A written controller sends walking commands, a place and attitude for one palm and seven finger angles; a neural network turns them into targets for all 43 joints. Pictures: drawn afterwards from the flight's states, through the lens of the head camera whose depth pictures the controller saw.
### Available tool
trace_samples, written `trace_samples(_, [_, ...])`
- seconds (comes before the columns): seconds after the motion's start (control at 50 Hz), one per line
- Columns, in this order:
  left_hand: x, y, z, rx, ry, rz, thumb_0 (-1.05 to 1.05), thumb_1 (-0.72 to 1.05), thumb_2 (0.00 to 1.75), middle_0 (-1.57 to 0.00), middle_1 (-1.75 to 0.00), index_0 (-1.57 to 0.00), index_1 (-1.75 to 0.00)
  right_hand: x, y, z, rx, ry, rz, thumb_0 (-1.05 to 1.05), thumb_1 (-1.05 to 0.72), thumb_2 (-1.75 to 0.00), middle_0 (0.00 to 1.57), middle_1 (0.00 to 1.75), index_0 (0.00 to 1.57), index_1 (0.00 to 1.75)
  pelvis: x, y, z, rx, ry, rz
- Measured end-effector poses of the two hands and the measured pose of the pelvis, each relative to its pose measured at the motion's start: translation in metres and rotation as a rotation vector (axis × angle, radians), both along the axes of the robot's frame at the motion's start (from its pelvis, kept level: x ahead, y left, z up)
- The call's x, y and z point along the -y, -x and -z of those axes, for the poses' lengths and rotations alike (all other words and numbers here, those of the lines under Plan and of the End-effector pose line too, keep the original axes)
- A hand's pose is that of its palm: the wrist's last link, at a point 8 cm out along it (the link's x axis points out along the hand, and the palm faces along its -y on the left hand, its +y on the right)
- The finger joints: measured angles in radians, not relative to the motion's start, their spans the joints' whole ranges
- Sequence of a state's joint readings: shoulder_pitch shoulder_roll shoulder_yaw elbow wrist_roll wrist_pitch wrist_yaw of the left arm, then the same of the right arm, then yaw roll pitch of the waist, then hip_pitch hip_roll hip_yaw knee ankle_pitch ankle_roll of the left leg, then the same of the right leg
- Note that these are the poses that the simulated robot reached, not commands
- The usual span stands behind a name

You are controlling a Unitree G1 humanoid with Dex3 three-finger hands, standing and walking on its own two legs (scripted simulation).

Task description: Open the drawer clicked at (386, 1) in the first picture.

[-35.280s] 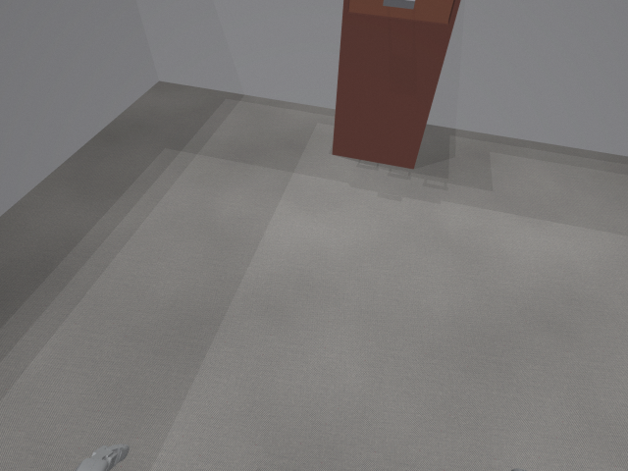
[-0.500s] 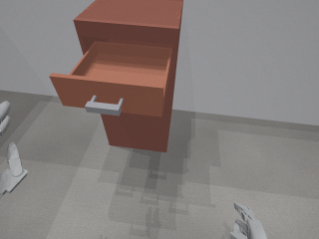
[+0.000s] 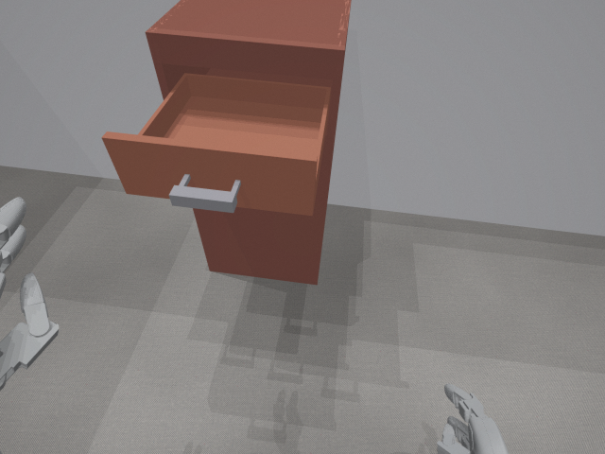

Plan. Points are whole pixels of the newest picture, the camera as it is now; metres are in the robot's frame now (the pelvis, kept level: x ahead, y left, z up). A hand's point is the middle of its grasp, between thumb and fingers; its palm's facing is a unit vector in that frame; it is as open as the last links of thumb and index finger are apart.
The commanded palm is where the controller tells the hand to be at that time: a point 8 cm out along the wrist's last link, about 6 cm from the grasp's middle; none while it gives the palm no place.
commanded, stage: let the arm hang, fingers relaxed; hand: left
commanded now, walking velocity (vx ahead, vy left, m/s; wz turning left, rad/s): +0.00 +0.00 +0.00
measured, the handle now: (207, 190) +0.55 +0.21 +0.01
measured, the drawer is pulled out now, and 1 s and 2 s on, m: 0.30 0.30 0.30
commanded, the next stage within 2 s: look to check the result in 1.16 s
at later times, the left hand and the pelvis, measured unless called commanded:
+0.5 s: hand out of the picture -0.02 +0.16 -0.18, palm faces -0.01 -0.98 -0.18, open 7.2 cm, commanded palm none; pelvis -0.02 -0.02 -0.01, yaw +1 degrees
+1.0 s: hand out of the picture +0.05 +0.17 -0.16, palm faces +0.00 -0.96 -0.26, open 7.4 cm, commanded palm none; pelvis +0.00 -0.03 +0.00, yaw +0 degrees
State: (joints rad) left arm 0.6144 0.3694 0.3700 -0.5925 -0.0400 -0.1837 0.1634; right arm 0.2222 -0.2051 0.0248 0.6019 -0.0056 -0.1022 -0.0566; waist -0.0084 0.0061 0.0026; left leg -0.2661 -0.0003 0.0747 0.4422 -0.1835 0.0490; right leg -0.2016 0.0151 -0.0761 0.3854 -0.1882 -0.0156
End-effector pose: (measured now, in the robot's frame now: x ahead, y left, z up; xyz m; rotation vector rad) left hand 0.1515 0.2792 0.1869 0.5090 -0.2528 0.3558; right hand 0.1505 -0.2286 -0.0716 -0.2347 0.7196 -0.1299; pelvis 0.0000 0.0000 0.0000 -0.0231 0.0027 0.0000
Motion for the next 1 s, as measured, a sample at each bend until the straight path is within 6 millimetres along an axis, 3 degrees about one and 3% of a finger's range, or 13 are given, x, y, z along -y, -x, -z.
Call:
trace_samples(0.08, [0.000, -0.004, 0.010, -0.030, -0.008, 0.014, 0.01, 0.89, 0.90, -0.20, -0.30, -0.21, -0.30, -0.001, -0.002, 0.004, 0.005, -0.012, -0.020, 0.01, -0.90, -0.90, 0.20, 0.30, 0.20, 0.30, -0.001, 0.000, 0.001, -0.007, 0.001, -0.008])
trace_samples(0.12, [-0.007, -0.018, 0.054, -0.204, 0.019, 0.015, 0.00, 0.89, 0.90, -0.20, -0.30, -0.20, -0.30, 0.004, -0.003, 0.018, -0.036, -0.026, -0.055, 0.01, -0.90, -0.90, 0.20, 0.30, 0.20, 0.30, -0.003, 0.003, 0.005, -0.014, -0.003, -0.016])
trace_samples(0.18, [-0.011, -0.021, 0.151, -0.606, 0.133, -0.038, 0.00, 0.90, 0.90, -0.20, -0.30, -0.20, -0.30, 0.015, 0.005, 0.041, -0.112, -0.037, -0.040, 0.01, -0.90, -0.90, 0.20, 0.30, 0.20, 0.30, -0.005, 0.009, 0.012, -0.013, -0.022, -0.005])
trace_samples(0.24, [0.006, 0.009, 0.235, -0.974, 0.238, -0.069, 0.00, 0.91, 0.90, -0.19, -0.30, -0.20, -0.30, 0.028, 0.026, 0.055, -0.181, -0.037, 0.003, 0.01, -0.90, -0.90, 0.20, 0.30, 0.20, 0.30, -0.001, 0.013, 0.016, 0.003, -0.034, 0.008])
trace_samples(0.28, [0.025, 0.040, 0.275, -1.158, 0.307, -0.067, 0.00, 0.91, 0.90, -0.19, -0.30, -0.20, -0.30, 0.037, 0.046, 0.059, -0.246, -0.029, 0.032, 0.01, -0.90, -0.90, 0.20, 0.30, 0.20, 0.30, 0.004, 0.015, 0.015, 0.012, -0.033, 0.010])
trace_samples(0.34, [0.055, 0.088, 0.315, -1.356, 0.417, -0.063, 0.01, 0.91, 0.90, -0.20, -0.30, -0.20, -0.30, 0.047, 0.082, 0.061, -0.376, -0.003, 0.066, 0.00, -0.90, -0.90, 0.20, 0.30, 0.20, 0.30, 0.011, 0.016, 0.014, 0.023, -0.030, 0.000])
trace_samples(0.38, [0.069, 0.116, 0.331, -1.444, 0.481, -0.090, 0.01, 0.92, 0.89, -0.20, -0.30, -0.20, -0.30, 0.051, 0.108, 0.061, -0.470, 0.015, 0.084, 0.00, -0.90, -0.90, 0.20, 0.30, 0.20, 0.30, 0.015, 0.016, 0.012, 0.026, -0.025, -0.008])
trace_samples(0.5, [0.068, 0.172, 0.340, -1.589, 0.548, -0.199, 0.01, 0.95, 0.89, -0.20, -0.30, -0.21, -0.30, 0.052, 0.165, 0.060, -0.689, 0.025, 0.112, 0.01, -0.91, -0.90, 0.20, 0.30, 0.20, 0.30, 0.023, 0.016, 0.006, 0.022, -0.012, -0.020])
trace_samples(0.62, [0.053, 0.190, 0.327, -1.626, 0.525, -0.292, 0.01, 0.93, 0.89, -0.20, -0.30, -0.20, -0.30, 0.043, 0.176, 0.067, -0.725, -0.016, 0.124, 0.01, -0.90, -0.90, 0.20, 0.30, 0.20, 0.30, 0.024, 0.012, 0.002, 0.027, -0.012, -0.019])
trace_samples(0.8, [0.041, 0.157, 0.313, -1.547, 0.457, -0.312, 0.00, 0.91, 0.90, -0.20, -0.30, -0.20, -0.30, 0.029, 0.146, 0.079, -0.638, -0.089, 0.111, 0.00, -0.90, -0.90, 0.20, 0.30, 0.20, 0.30, 0.026, 0.007, 0.000, 0.038, -0.021, -0.006])
trace_samples(1.0, [0.064, 0.111, 0.317, -1.477, 0.472, -0.229, 0.00, 0.91, 0.90, -0.19, -0.30, -0.20, -0.30, 0.030, 0.130, 0.077, -0.610, -0.099, 0.122, 0.00, -0.90, -0.90, 0.20, 0.30, 0.20, 0.30, 0.031, -0.005, -0.002, 0.036, -0.026, 0.003])
